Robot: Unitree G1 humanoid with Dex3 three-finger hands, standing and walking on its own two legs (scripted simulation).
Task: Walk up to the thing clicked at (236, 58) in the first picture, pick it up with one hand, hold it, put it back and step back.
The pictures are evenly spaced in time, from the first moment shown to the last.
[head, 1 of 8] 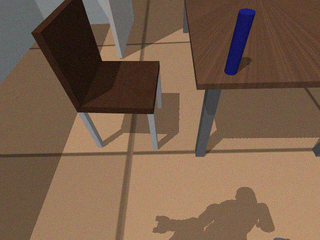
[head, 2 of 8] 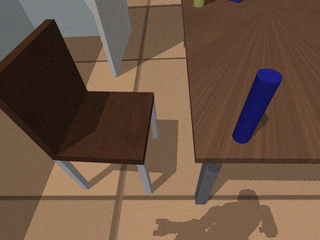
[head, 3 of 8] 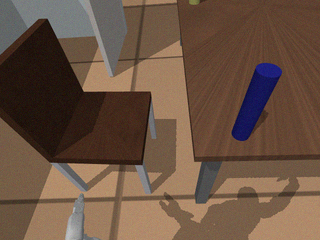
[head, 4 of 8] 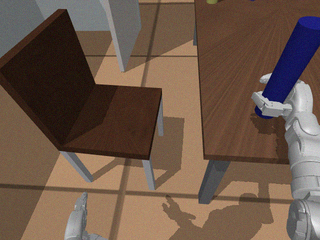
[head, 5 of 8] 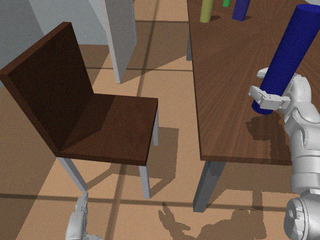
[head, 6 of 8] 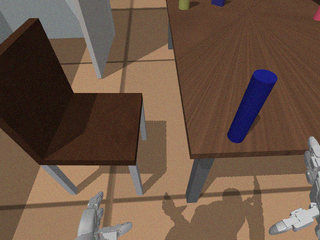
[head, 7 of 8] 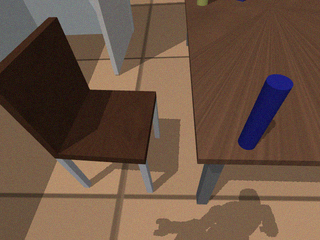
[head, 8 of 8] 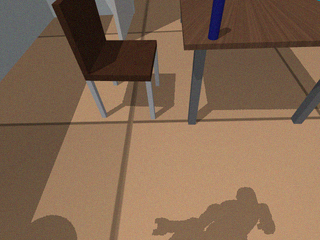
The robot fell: no
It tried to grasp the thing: yes
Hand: right
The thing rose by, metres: 0.26
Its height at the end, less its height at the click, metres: +0.00
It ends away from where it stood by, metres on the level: 0.02
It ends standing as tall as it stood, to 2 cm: yes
